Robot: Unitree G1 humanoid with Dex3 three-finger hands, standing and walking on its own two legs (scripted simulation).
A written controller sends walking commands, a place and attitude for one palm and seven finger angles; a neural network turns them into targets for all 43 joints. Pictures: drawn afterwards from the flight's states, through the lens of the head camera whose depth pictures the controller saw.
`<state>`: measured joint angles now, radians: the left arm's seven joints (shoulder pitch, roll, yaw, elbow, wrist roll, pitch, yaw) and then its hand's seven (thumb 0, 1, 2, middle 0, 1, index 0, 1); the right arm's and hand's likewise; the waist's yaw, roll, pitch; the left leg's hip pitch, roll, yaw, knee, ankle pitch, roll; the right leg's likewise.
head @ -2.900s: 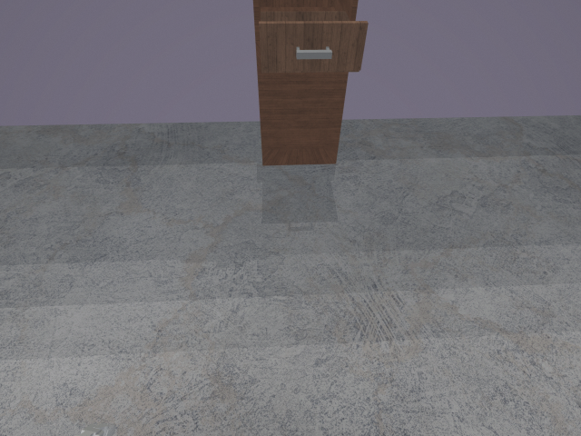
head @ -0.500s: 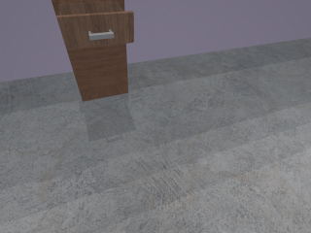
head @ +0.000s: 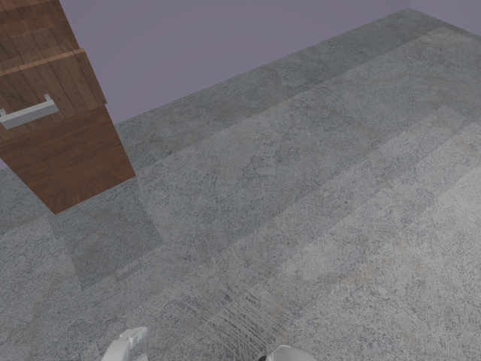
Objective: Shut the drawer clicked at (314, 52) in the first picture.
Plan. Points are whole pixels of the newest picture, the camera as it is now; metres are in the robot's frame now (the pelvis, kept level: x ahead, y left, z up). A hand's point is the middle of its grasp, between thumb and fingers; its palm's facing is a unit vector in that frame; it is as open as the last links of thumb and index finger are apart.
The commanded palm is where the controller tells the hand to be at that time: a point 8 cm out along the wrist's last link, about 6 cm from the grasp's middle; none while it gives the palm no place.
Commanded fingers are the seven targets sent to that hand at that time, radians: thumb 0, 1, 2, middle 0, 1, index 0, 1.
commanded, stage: walk to a spot facing it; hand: left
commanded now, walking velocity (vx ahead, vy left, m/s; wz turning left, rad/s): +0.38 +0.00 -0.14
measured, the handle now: (28, 109) +0.66 +0.53 +0.00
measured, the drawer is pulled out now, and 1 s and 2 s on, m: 0.30 0.30 0.30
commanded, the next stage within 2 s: turn to face it in 0.46 s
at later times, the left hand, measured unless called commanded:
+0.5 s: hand (124, 344) +0.18 +0.23 -0.17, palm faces -0.01 -0.99 -0.13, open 7.3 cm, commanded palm none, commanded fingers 0.00 0.90 0.90 -0.20 -0.30 -0.20 -0.30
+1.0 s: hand (167, 214) +0.45 +0.18 -0.13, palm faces +0.01 -0.98 -0.20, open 7.3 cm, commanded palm none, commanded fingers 0.00 0.90 0.90 -0.20 -0.30 -0.20 -0.30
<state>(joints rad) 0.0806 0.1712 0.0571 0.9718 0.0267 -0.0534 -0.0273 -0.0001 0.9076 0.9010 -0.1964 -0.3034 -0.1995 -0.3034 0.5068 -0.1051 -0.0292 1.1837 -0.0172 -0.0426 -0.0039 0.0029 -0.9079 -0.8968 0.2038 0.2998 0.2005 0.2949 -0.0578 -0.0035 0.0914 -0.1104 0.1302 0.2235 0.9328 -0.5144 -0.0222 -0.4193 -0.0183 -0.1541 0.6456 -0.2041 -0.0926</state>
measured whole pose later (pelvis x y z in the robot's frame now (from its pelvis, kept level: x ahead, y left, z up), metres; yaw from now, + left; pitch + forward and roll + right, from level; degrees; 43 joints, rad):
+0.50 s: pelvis +0.22 +0.05 +0.01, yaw -6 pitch -2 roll -1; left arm 0.38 0.18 0.06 1.13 0.02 -0.01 -0.01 0.00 0.91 0.90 -0.20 -0.30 -0.20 -0.30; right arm 0.16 -0.17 -0.04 0.97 -0.04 -0.09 0.00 0.00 -0.92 -0.90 0.20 0.30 0.20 0.29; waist 0.04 -0.05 0.04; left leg -0.30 0.10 0.21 0.59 -0.26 0.04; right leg -0.33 -0.03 -0.04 1.11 -0.43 -0.03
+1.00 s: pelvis +0.33 +0.01 +0.02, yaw +1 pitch -1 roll +1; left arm 0.12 0.13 0.04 0.96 0.03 -0.01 0.03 0.00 0.91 0.90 -0.20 -0.30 -0.20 -0.30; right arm 0.32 -0.14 -0.07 1.08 -0.02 0.05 0.01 0.00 -0.91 -0.90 0.20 0.30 0.20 0.29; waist -0.05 0.02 0.05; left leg -0.44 0.07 0.09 1.07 -0.48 -0.05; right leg -0.26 -0.13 -0.24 0.54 -0.25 -0.01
